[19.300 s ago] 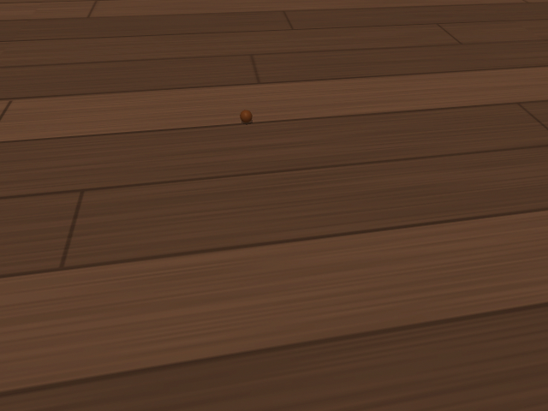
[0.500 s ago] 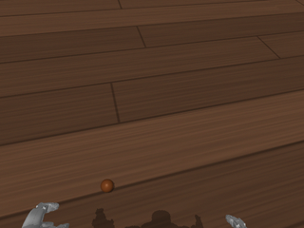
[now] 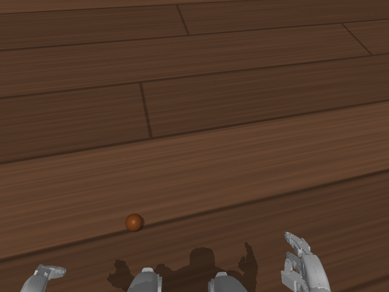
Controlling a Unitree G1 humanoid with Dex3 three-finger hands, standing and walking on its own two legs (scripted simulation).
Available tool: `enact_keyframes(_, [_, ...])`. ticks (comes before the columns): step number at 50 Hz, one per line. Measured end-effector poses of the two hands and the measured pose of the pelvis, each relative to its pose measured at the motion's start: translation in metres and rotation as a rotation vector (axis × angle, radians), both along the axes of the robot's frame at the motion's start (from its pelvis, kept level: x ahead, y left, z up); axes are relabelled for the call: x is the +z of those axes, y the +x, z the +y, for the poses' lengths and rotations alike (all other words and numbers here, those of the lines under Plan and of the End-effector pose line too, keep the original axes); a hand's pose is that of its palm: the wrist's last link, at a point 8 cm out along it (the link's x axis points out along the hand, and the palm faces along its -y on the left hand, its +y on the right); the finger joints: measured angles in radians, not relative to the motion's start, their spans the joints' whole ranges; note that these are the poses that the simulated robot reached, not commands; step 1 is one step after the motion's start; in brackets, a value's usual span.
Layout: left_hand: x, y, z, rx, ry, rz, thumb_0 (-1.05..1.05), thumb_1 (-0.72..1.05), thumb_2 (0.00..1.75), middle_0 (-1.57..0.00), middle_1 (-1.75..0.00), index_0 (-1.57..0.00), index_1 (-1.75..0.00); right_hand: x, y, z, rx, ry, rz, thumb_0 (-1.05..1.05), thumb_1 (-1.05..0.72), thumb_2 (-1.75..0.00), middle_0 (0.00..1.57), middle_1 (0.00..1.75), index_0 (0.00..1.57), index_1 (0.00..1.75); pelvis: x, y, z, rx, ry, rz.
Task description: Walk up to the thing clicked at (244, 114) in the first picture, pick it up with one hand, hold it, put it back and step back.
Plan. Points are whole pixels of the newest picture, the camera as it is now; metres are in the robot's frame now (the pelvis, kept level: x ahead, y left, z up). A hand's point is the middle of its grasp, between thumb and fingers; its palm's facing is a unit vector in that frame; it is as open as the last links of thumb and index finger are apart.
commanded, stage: rise first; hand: left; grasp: from above
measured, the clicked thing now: (134, 222) +0.44 +0.21 -0.65
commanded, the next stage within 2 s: none
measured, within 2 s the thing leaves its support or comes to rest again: neither
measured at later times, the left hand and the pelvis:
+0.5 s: hand out of the picture +0.14 +0.28 -0.22, palm faces -0.34 -0.74 -0.58, open 14.1 cm; pelvis -0.03 +0.00 -0.08, yaw +0 degrees
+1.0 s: hand (97, 249) +0.28 +0.28 -0.41, palm faces -0.46 -0.25 -0.85, open 13.7 cm; pelvis -0.09 -0.01 -0.26, yaw -4 degrees
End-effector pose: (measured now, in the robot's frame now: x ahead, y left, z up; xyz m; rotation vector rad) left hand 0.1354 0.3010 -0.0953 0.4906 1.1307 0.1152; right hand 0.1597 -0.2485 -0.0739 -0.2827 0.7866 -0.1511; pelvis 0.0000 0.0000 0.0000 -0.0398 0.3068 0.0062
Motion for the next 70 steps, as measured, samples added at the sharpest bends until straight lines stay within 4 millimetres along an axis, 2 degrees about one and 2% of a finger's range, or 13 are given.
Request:
enact_keyframes(6, [-0.010,-0.005,0.001,-0.022,0.026,-0.004,0.00,-0.50,0.94,-0.07,-1.09,-0.08,-1.08,-0.012,0.002,0.004,0.018,0.008,-0.016,0.01,-0.90,-0.90,0.21,0.30,0.20,0.30,-0.013,-0.004,0.000,0.001,-0.004,0.027])
enact_keyframes(16, [-0.028,-0.014,0.001,-0.074,0.060,-0.017,0.00,-0.51,0.94,-0.07,-1.08,-0.08,-1.06,-0.036,-0.008,0.005,0.027,0.009,-0.012,0.01,-0.89,-0.90,0.21,0.30,0.20,0.30,-0.036,-0.016,0.001,0.000,-0.012,0.062])
enact_keyframes(21, [-0.050,-0.007,0.005,-0.159,0.105,-0.020,0.00,-0.52,0.94,-0.08,-1.07,-0.08,-1.06,-0.055,-0.011,0.003,0.048,0.003,-0.013,0.01,-0.89,-0.90,0.21,0.30,0.20,0.30,-0.054,-0.024,0.001,-0.001,-0.010,0.095])
enact_keyframes(27, [-0.095,0.025,0.008,-0.318,0.195,-0.065,0.00,-0.51,0.95,-0.08,-1.07,-0.09,-1.06,-0.100,-0.016,-0.005,0.073,-0.013,0.005,0.01,-0.89,-0.90,0.21,0.30,0.20,0.30,-0.094,-0.038,0.000,-0.010,-0.004,0.160])
enact_keyframes(34, [-0.153,0.078,0.004,-0.514,0.320,-0.159,0.00,-0.49,0.95,-0.10,-1.06,-0.10,-1.05,-0.176,-0.033,-0.019,0.069,-0.015,0.086,0.01,-0.89,-0.90,0.21,0.30,0.20,0.30,-0.154,-0.053,-0.003,-0.025,-0.003,0.241])
enact_keyframes(41, [-0.207,0.117,-0.001,-0.654,0.433,-0.217,0.00,-0.46,0.96,-0.12,-1.02,-0.12,-1.02,-0.253,-0.071,-0.027,0.050,-0.002,0.223,0.01,-0.88,-0.89,0.21,0.30,0.20,0.30,-0.212,-0.071,-0.006,-0.040,-0.008,0.281])
enact_keyframes(47, [-0.241,0.143,-0.007,-0.754,0.503,-0.253,0.00,-0.45,0.97,-0.13,-1.00,-0.13,-1.00,-0.299,-0.115,-0.029,0.013,0.007,0.342,0.01,-0.87,-0.89,0.21,0.30,0.20,0.30,-0.251,-0.085,-0.007,-0.050,-0.016,0.283])
enact_keyframes(52, [-0.260,0.162,-0.009,-0.812,0.549,-0.275,0.00,-0.45,0.97,-0.14,-0.99,-0.13,-1.00,-0.319,-0.150,-0.030,-0.024,0.002,0.423,0.01,-0.88,-0.89,0.21,0.30,0.20,0.30,-0.272,-0.092,-0.007,-0.059,-0.025,0.273])
enact_keyframes(59, [-0.281,0.185,-0.011,-0.894,0.587,-0.290,0.00,-0.46,0.97,-0.14,-0.98,-0.13,-0.98,-0.328,-0.186,-0.032,-0.073,-0.023,0.511,0.01,-0.89,-0.90,0.21,0.30,0.20,0.30,-0.292,-0.097,-0.004,-0.067,-0.041,0.265])
enact_keyframes(64, [-0.297,0.197,-0.014,-0.946,0.605,-0.300,0.00,-0.46,0.97,-0.14,-0.95,-0.14,-0.95,-0.333,-0.200,-0.033,-0.086,-0.045,0.563,0.01,-0.90,-0.90,0.21,0.30,0.20,0.30,-0.304,-0.097,-0.002,-0.071,-0.050,0.268])
enact_keyframes(70, [-0.317,0.210,-0.017,-0.994,0.629,-0.315,0.00,-0.47,0.97,-0.15,-0.93,-0.14,-0.93,-0.343,-0.205,-0.034,-0.082,-0.060,0.606,0.01,-0.90,-0.90,0.21,0.30,0.20,0.30,-0.317,-0.094,0.000,-0.077,-0.056,0.274])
